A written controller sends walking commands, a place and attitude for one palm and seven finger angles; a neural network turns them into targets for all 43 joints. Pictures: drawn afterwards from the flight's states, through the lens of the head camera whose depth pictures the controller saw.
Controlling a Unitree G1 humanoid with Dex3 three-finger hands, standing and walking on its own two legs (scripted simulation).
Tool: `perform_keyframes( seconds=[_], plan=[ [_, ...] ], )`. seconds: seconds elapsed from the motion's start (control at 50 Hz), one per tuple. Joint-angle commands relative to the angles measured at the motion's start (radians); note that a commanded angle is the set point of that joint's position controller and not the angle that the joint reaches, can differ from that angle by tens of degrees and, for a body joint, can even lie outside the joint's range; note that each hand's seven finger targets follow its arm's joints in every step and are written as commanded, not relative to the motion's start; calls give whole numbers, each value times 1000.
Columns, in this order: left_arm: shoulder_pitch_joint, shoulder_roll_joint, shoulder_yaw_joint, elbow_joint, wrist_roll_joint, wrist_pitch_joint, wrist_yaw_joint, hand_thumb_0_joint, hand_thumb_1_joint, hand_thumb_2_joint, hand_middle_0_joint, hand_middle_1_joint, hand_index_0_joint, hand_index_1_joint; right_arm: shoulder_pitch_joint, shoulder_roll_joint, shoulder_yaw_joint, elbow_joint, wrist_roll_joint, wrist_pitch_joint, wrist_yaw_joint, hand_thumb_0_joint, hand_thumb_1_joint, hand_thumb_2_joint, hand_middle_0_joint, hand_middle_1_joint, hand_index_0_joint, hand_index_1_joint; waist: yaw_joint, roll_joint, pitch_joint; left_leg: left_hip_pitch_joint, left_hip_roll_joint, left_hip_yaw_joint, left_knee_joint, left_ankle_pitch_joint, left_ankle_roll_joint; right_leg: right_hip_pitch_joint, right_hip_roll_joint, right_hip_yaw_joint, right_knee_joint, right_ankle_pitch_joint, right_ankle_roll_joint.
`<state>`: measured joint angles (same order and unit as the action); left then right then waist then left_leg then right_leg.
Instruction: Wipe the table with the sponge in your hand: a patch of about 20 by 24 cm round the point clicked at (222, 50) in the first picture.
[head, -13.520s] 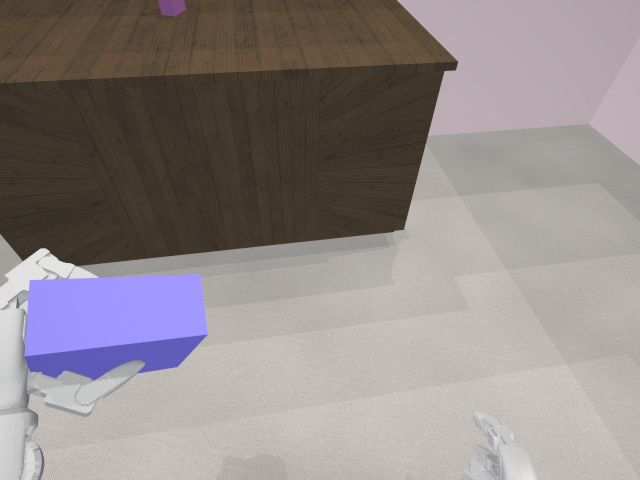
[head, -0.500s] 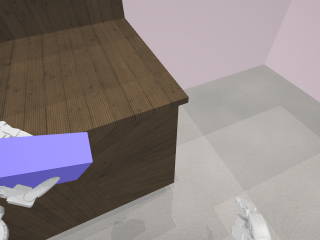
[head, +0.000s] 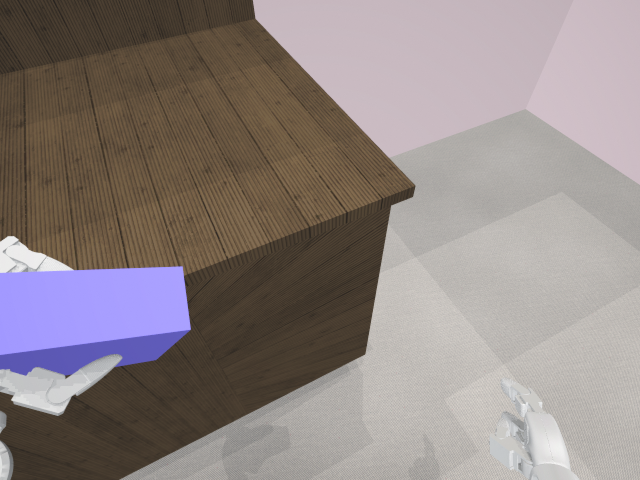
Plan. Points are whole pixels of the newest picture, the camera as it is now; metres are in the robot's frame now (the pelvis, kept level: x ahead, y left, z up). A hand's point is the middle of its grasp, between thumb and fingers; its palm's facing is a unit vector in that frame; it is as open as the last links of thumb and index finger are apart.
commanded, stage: shuffle to correct the standing spot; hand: left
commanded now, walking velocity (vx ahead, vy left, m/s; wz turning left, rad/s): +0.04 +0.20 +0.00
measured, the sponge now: (121, 323) +0.23 +0.20 +0.14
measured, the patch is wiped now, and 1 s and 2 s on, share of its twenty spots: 0.00 0.00 0.00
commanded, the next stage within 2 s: come to a stop and stand still in 1.20 s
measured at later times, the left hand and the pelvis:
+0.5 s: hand out of the picture +0.18 +0.34 +0.17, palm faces +0.42 -0.80 -0.43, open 10.0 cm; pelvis -0.04 +0.10 -0.01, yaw +1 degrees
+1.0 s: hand out of the picture +0.16 +0.46 +0.18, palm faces +0.44 -0.81 -0.40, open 10.0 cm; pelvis -0.04 +0.22 -0.01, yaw +1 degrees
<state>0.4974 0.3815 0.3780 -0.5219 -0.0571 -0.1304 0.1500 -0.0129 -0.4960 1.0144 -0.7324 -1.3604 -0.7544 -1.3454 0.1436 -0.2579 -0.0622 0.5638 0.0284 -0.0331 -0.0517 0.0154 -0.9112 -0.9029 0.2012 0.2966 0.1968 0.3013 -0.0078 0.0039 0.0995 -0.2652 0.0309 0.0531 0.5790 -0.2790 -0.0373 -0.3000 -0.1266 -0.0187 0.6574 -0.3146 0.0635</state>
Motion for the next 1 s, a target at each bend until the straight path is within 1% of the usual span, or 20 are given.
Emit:
perform_keyframes(
  seconds=[0.0,0.08,0.1,0.14,0.18,0.26,0.3,0.36,0.42,0.44,0.48,0.54,0.62,0.68,0.78,0.84,0.88,0.92,0.96,0.98],
  plan=[
    [-33,183,131,-337,-12,-66,22,0,100,1300,-1200,-1600,-1200,-1600,-75,-81,-5,-178,-10,-88,11,0,-900,-900,200,300,200,300,3,262,-230,105,119,-125,-174,538,110,-40,111,-95,188,-126,-14],
    [-32,180,123,-333,-4,-78,41,0,100,1300,-1200,-1600,-1200,-1600,-84,-83,16,-153,-28,-141,28,0,-900,-900,200,300,200,300,21,242,-217,-20,95,-94,-84,403,107,139,88,-85,-113,42,-42],
    [-1,189,137,-286,0,-79,42,0,100,1300,-1200,-1600,-1200,-1600,-88,-79,22,-150,-32,-135,33,0,-900,-900,200,300,200,300,28,154,-228,-116,62,-82,-3,285,85,257,37,-21,-206,262,-67],
    [5,173,119,-229,-16,-76,43,0,100,1300,-1200,-1600,-1200,-1600,-72,-77,-7,-158,-24,-105,50,0,-900,-900,200,300,200,300,26,-306,-185,-242,-44,-21,325,-84,3,226,-276,387,-318,434,-215],
    [-19,195,160,-190,-14,-79,46,0,100,1300,-1200,-1600,-1200,-1600,-78,-57,22,-131,-20,-74,52,0,-900,-900,200,300,200,300,23,-200,-169,-276,37,-170,398,-214,19,189,-323,353,-281,434,-235],
    [-133,143,100,-189,-7,-64,26,0,100,1300,-1200,-1600,-1200,-1600,-66,-57,18,-116,-8,-52,27,0,-900,-900,200,300,200,300,-25,31,-172,123,-21,-44,-100,47,21,-41,-42,-2,-21,169,-72],
    [-103,141,90,-248,-10,-59,20,0,100,1300,-1200,-1600,-1200,-1600,-60,-86,-1,-171,3,-76,21,0,-900,-900,200,300,200,300,0,256,-187,65,156,-275,-230,172,144,-112,116,-56,282,-201,-21],
    [-136,186,118,-311,-8,-63,27,0,100,1300,-1200,-1600,-1200,-1600,-82,-70,11,-151,-16,-116,20,0,-900,-900,200,300,200,300,2,242,-168,-47,161,-299,-275,6,203,-71,82,-31,317,-185,-31],
    [-93,176,110,-311,6,-69,39,0,100,1300,-1200,-1600,-1200,-1600,-109,-78,29,-137,-27,-141,27,0,-900,-900,200,300,200,300,26,177,-180,-145,82,-185,-151,-5,141,189,83,-63,-120,9,-44],
    [-82,181,112,-303,9,-74,41,0,100,1300,-1200,-1600,-1200,-1600,-109,-72,34,-141,-32,-133,32,0,-900,-900,200,300,200,300,24,87,-186,-228,28,-152,-36,-72,101,280,18,28,-256,107,-81],
    [-38,172,111,-233,-8,-74,41,0,100,1300,-1200,-1600,-1200,-1600,-67,-86,1,-134,-25,-103,47,0,-900,-900,200,300,200,300,19,-256,-152,-304,-50,-88,381,-157,18,198,-323,511,-405,96,-227],
    [-44,189,154,-176,1,-94,40,0,100,1300,-1200,-1600,-1200,-1600,-68,-71,18,-107,-18,-68,50,0,-900,-900,200,300,200,300,0,-111,-138,-250,58,-186,408,-147,21,108,-284,298,-314,183,-215],
    [-51,151,126,-150,-3,-83,31,0,100,1300,-1200,-1600,-1200,-1600,-63,-50,12,-120,-5,-59,21,0,-900,-900,200,300,200,300,-8,-14,-172,97,-39,0,-83,8,30,2,-46,26,-114,86,-91],
    [-14,137,103,-179,-14,-73,22,0,100,1300,-1200,-1600,-1200,-1600,-46,-105,-11,-158,9,-91,8,0,-900,-900,200,300,200,300,4,183,-150,-36,145,-274,-254,-95,136,-46,119,-66,177,-183,-30],
    [-132,172,115,-265,14,-88,40,0,100,1300,-1200,-1600,-1200,-1600,-97,-83,24,-128,-22,-138,6,0,-900,-900,200,300,200,300,17,133,-148,-214,49,-167,-132,-184,123,215,80,-47,-152,53,-57],
    [-99,166,96,-225,0,-84,38,0,100,1300,-1200,-1600,-1200,-1600,-75,-91,-9,-119,-19,-115,33,0,-900,-900,200,300,200,300,25,-294,-135,-270,-31,-66,316,-121,36,190,-265,445,-359,24,-232],
    [-109,169,123,-193,1,-88,44,0,100,1300,-1200,-1600,-1200,-1600,-81,-73,14,-97,-19,-90,41,0,-900,-900,200,300,200,300,11,-179,-127,-233,40,-141,262,-189,51,152,-271,331,-274,152,-233],
    [-107,155,122,-181,1,-85,36,0,100,1300,-1200,-1600,-1200,-1600,-57,-56,23,-87,-15,-72,30,0,-900,-900,200,300,200,300,-23,-2,-158,52,-12,-68,-59,-67,52,-1,-84,77,-80,88,-126],
    [-86,136,103,-230,-4,-85,29,0,100,1300,-1200,-1600,-1200,-1600,-54,-87,2,-133,-7,-80,14,0,-900,-900,200,300,200,300,-18,311,-171,176,165,-365,-265,61,139,-189,123,-77,247,-172,-35],
    [-51,150,114,-160,-3,-79,22,0,100,1300,-1200,-1600,-1200,-1600,-44,-87,-7,-129,-3,-90,16,0,-900,-900,200,300,200,300,-9,230,-177,64,195,-411,-333,-160,176,-160,126,-31,349,-242,-50]
  ],
)
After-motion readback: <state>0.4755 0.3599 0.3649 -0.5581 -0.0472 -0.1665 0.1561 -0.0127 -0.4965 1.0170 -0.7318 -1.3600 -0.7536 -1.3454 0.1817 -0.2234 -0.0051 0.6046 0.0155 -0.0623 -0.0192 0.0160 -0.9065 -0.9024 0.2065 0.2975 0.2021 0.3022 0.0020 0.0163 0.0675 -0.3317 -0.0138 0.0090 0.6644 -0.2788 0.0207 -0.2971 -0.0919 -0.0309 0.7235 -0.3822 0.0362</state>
